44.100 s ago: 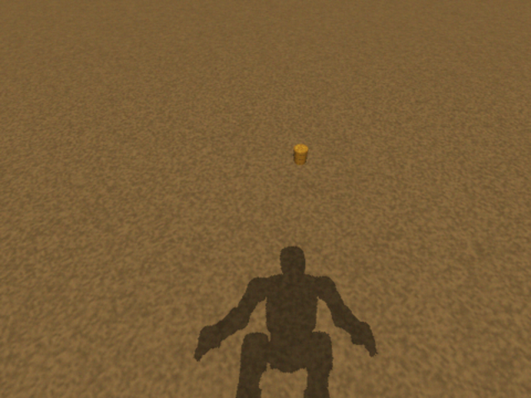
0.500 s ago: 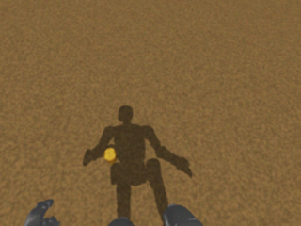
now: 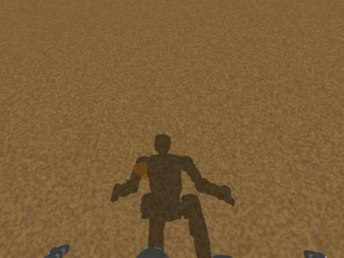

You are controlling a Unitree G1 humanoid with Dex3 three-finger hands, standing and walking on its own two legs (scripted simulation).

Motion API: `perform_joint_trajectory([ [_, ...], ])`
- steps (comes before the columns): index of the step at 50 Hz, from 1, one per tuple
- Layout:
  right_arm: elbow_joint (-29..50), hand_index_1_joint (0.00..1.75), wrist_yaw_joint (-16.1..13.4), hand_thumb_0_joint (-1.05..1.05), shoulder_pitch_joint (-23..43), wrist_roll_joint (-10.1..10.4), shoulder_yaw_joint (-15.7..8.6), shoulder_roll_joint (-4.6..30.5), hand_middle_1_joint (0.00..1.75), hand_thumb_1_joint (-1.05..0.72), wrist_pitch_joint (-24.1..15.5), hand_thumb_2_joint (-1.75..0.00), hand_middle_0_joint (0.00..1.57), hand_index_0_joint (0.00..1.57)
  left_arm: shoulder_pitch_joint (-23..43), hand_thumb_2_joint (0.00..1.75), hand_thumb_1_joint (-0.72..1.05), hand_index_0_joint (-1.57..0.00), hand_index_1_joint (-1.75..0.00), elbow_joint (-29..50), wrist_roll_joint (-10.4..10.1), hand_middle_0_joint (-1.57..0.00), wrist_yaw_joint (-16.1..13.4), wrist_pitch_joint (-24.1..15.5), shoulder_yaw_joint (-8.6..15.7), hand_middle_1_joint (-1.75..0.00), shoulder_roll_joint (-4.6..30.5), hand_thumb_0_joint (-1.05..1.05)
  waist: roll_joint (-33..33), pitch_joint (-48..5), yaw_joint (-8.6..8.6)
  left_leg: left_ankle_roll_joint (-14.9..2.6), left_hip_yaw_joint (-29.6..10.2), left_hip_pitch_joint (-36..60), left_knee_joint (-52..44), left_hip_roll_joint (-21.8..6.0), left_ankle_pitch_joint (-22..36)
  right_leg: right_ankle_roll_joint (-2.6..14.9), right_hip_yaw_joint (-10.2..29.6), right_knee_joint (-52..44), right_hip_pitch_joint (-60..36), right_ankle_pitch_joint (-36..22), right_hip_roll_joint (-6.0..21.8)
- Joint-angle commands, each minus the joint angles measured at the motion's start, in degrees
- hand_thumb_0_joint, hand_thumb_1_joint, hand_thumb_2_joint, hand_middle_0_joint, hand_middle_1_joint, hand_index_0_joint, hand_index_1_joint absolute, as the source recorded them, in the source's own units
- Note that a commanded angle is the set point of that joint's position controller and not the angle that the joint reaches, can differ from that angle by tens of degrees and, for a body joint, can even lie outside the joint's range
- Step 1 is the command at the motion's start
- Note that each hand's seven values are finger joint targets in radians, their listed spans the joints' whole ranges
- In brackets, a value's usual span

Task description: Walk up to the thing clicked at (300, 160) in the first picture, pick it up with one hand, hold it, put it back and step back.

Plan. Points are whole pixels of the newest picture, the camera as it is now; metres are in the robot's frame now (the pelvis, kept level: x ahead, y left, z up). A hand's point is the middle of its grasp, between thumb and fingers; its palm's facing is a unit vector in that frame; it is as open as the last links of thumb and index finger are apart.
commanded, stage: step back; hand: left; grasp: from above
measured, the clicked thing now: (142, 171) +0.64 +0.24 -0.71
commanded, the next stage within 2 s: none
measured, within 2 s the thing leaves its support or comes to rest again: neither
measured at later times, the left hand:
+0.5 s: hand out of the picture -0.09 +0.26 -0.16, palm faces -0.06 -0.91 -0.41, open 7.4 cm
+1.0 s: hand out of the picture -0.20 +0.25 -0.14, palm faces +0.03 -0.92 -0.39, open 7.4 cm
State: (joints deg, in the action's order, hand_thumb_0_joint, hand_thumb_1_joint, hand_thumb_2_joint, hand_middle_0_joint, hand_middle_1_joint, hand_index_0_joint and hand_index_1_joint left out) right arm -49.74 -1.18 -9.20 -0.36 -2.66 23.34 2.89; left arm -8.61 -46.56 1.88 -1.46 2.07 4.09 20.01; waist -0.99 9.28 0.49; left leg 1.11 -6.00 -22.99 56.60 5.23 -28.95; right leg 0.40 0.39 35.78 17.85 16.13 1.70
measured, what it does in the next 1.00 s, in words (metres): walks backwards: left foot, then right foot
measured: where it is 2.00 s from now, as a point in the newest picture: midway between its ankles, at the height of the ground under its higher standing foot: outside the picture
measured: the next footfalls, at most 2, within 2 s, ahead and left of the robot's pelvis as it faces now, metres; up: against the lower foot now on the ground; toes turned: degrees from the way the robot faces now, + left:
left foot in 0.08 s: +0.02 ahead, +0.13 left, +0.00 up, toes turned -1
right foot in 0.46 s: -0.16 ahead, -0.14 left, +0.00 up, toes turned -2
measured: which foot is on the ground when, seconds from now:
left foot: up 0.00-0.06, down 0.08-0.50, up 0.52-0.78, down 0.80-1.00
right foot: down 0.00-0.10, up 0.12-0.44, down 0.46-0.82, up 0.84-1.00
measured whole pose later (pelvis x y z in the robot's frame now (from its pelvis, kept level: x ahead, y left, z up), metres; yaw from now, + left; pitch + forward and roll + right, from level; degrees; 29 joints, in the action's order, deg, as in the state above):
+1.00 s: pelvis -0.33 -0.02 +0.00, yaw +0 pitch -2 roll -1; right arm -49.1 -0.7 -8.6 -2.2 -1.5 20.4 2.2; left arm -6.5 -46.5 0.0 -1.4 3.9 4.6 22.7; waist 1.4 9.4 0.0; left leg -1.0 -0.9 -19.5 35.6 -0.7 -13.9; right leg 0.6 6.2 66.5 25.7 30.4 -4.6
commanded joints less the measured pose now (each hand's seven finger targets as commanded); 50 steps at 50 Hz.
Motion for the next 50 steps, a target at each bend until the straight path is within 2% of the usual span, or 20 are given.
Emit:
perform_joint_trajectory([
  [1,3.48,0.3,0.01,0.0,-2.77,-0.49,-2.82,8.04,0.3,-0.9,-2.06,-0.9,0.2,0.2,1.03,0.9,0.9,-0.2,-0.3,5.52,-0.44,-0.2,-0.75,-0.91,3.7,-0.3,15.45,0.0,11.83,-12.15,0.31,-1.39,4.67,2.64,-21.34,-3.26,4.97,10.37,11.22,-3.19,-13.0,-26.85,11.67],
  [3,2.29,0.3,0.23,0.0,-5.01,-1.15,-3.75,8.96,0.3,-0.9,-2.66,-0.9,0.2,0.2,1.38,0.9,0.9,-0.2,-0.3,5.96,-1.04,-0.2,-0.26,-0.19,3.04,-0.3,14.47,0.0,7.71,-12.46,-0.86,-2.5,3.94,11.32,-32.48,-4.38,19.62,6.58,9.07,0.92,-5.67,-18.59,8.76],
  [5,4.55,0.3,0.76,0.0,-1.11,-1.64,-5.7,19.19,0.3,-0.9,-2.95,-0.9,0.2,0.2,1.98,0.9,0.9,-0.2,-0.3,6.74,-1.75,-0.2,-0.44,-0.03,2.66,-0.3,11.96,0.0,-13.04,-11.67,-1.2,-14.58,-22.46,10.51,-37.27,-25.06,31.93,1.12,1.69,17.39,7.89,17.49,-6.59],
  [6,4.32,0.3,0.65,0.0,-2.46,-1.93,-5.99,19.89,0.3,-0.9,-3.05,-0.9,0.2,0.2,5.25,0.9,0.9,-0.2,-0.3,5.74,-1.08,-0.2,-1.08,0.12,3.89,-0.3,13.95,0.0,-10.97,-10.13,-4.33,-18.36,-27.25,3.05,-38.54,-27.53,30.44,1.18,9.97,28.39,5.08,23.38,-6.95],
  [9,5.32,0.3,-0.18,0.0,5.04,-1.75,-3.89,13.16,0.3,-0.9,-3.16,-0.9,0.2,0.2,-1.98,0.9,0.9,-0.2,-0.3,2.95,-2.15,-0.2,-0.68,0.37,3.56,-0.3,12.33,0.0,-5.12,-8.8,1.6,-13.26,-10.41,7.42,-34.28,-19.45,34.23,1.62,12.15,37.26,10.37,13.86,-7.52],
  [16,6.08,0.3,-0.59,0.0,0.7,-1.24,-4.24,12.05,0.3,-0.9,-2.95,-0.9,0.2,0.2,-3.32,0.9,0.9,-0.2,-0.3,3.24,-1.03,-0.2,0.3,-0.14,3.63,-0.3,12.18,0.0,-7.23,-11.37,-2.25,-16.55,-8.39,19.09,-31.86,-20.76,32.87,-2.66,7.35,24.14,10.17,13.77,-4.99],
  [22,7.62,0.3,-0.07,0.0,3.5,-0.91,-4.43,14.18,0.3,-0.9,-1.02,-0.9,0.2,0.2,-13.25,0.9,0.9,-0.2,-0.3,-1.92,-0.79,-0.2,1.15,-0.73,4.15,-0.3,11.53,0.0,-10.2,-16.15,1.43,-10.36,-2.8,7.08,-26.87,-16.24,23.08,1.12,-2.2,-9.43,-10.59,1.4,-2.83],
  [23,7.68,0.3,0.05,0.0,2.96,-0.63,-3.95,12.44,0.3,-0.9,-0.65,-0.9,0.2,0.2,-13.45,0.9,0.9,-0.2,-0.3,-2.09,0.2,-0.2,1.13,-0.91,4.46,-0.3,13.08,0.0,-6.06,-13.54,1.22,-7.17,-1.79,-0.14,-23.77,-13.43,14.36,2.13,2.06,-10.97,-12.24,1.54,-1.08],
  [24,8.74,0.3,0.15,0.0,2.88,-0.04,-2.91,8.28,0.3,-0.9,-0.78,-0.9,0.2,0.2,-12.46,0.9,0.9,-0.2,-0.3,-0.68,1.14,-0.2,1.11,-1.15,5.74,-0.3,18.01,0.0,9.14,-10.37,1.42,-2.85,1.25,-11.73,-12.57,-3.9,2.18,6.26,21.01,-15.14,-10.65,6.83,10.98],
  [25,9.53,0.3,-1.0,0.0,6.72,-0.33,-3.69,9.17,0.3,-0.9,-0.65,-0.9,0.2,0.2,-6.61,0.9,0.9,-0.2,-0.3,2.46,0.94,-0.2,0.9,-0.62,6.8,-0.3,24.93,0.0,18.86,-5.88,4.84,-0.68,-0.15,-8.73,2.07,0.6,-5.98,16.63,34.82,-23.52,7.21,11.18,23.66],
  [26,8.78,0.3,-1.14,0.0,6.97,-0.56,-4.46,11.51,0.3,-0.9,-0.51,-0.9,0.2,0.2,-2.59,0.9,0.9,-0.2,-0.3,4.1,0.63,-0.2,0.46,-1.13,6.24,-0.3,23.11,0.0,13.43,-1.87,2.46,-0.22,-6.0,-6.13,9.61,-1.96,-4.06,17.42,33.61,-23.99,13.64,9.17,24.38],
  [29,4.73,0.3,-0.84,0.0,-1.47,0.35,-3.49,9.78,0.3,-0.9,-1.19,-0.9,0.2,0.2,5.58,0.9,0.9,-0.2,-0.3,5.36,0.89,-0.2,-0.1,-1.76,4.86,-0.3,16.27,0.0,9.31,-4.85,-3.07,-0.66,-3.18,-4.66,13.87,1.95,3.24,10.61,11.73,-12.96,5.58,-12.7,12.3],
  [34,5.95,0.3,-0.68,0.0,1.04,-0.39,-2.61,8.49,0.3,-0.9,-1.77,-0.9,0.2,0.2,-2.73,0.9,0.9,-0.2,-0.3,4.88,0.86,-0.2,-0.95,-1.31,4.44,-0.3,15.19,0.0,10.8,-8.66,2.85,0.22,1.24,-6.75,-1.94,-1.28,-1.22,11.18,10.74,-7.15,-11.56,-26.35,12.96],
  [37,4.94,0.3,-0.44,0.0,-2.3,-0.78,-2.74,8.07,0.3,-0.9,-2.12,-0.9,0.2,0.2,-1.7,0.9,0.9,-0.2,-0.3,5.5,-0.07,-0.2,-1.04,-0.65,4.17,-0.3,15.83,0.0,13.28,-12.36,1.7,-0.94,4.7,-0.62,-17.88,-3.51,1.75,10.26,11.41,-2.87,-14.74,-30.04,13.35],
  [39,2.81,0.3,-0.27,0.0,-6.57,-0.94,-3.19,8.18,0.3,-0.9,-2.38,-0.9,0.2,0.2,0.33,0.9,0.9,-0.2,-0.3,5.93,-0.92,-0.2,-0.62,0.06,3.49,-0.3,15.68,0.0,10.13,-13.94,-0.6,-1.79,7.58,8.09,-32.09,-3.13,15.84,7.73,8.57,1.56,-10.84,-26.43,11.34],
  [40,2.95,0.3,-0.35,0.0,-5.82,-1.28,-4.01,10.53,0.3,-0.9,-2.53,-0.9,0.2,0.2,-1.05,0.9,0.9,-0.2,-0.3,6.22,-0.89,-0.2,-0.42,0.36,2.66,-0.3,13.68,0.0,5.68,-14.04,0.23,-3.95,-0.46,12.9,-32.96,-8.19,23.18,4.89,7.83,4.29,-3.63,-18.1,8.7],
  [42,5.07,0.3,0.1,0.0,-2.31,-1.1,-5.56,20.21,0.3,-0.9,-2.3,-0.9,0.2,0.2,3.08,0.9,0.9,-0.2,-0.3,6.75,-1.62,-0.2,-0.98,0.52,3.26,-0.3,13.59,0.0,-12.55,-12.84,-2.6,-18.91,-23.7,6.84,-36.4,-28.72,38.22,0.34,2.0,25.43,5.72,21.5,-4.32],
  [44,4.86,0.3,-0.42,0.0,-0.12,-1.25,-4.36,15.48,0.3,-0.9,-2.91,-0.9,0.2,0.2,4.02,0.9,0.9,-0.2,-0.3,5.49,-1.71,-0.2,-0.98,0.9,3.69,-0.3,13.38,0.0,-3.88,-10.44,-1.01,-17.36,-15.56,5.25,-33.24,-24.25,41.86,1.3,11.19,35.63,6.73,18.83,-5.83],
  [47,5.93,0.3,-0.85,0.0,4.77,-1.64,-3.48,13.23,0.3,-0.9,-2.45,-0.9,0.2,0.2,-2.96,0.9,0.9,-0.2,-0.3,2.71,-1.97,-0.2,-0.38,0.75,3.6,-0.3,13.18,0.0,-7.07,-9.02,2.09,-15.13,-7.52,5.19,-31.35,-20.0,37.43,0.46,8.0,35.98,6.72,13.85,-5.81],
  [50,5.83,0.3,-0.54,0.0,1.81,-1.99,-3.43,11.87,0.3,-0.9,-1.8,-0.9,0.2,0.2,-1.77,0.9,0.9,-0.2,-0.3,2.67,-1.24,-0.2,-0.05,-0.09,3.16,-0.3,12.09,0.0,-8.69,-9.73,-0.87,-15.99,-7.6,12.31,-30.3,-19.51,36.53,-1.69,4.29,22.91,7.01,15.06,-4.5],
])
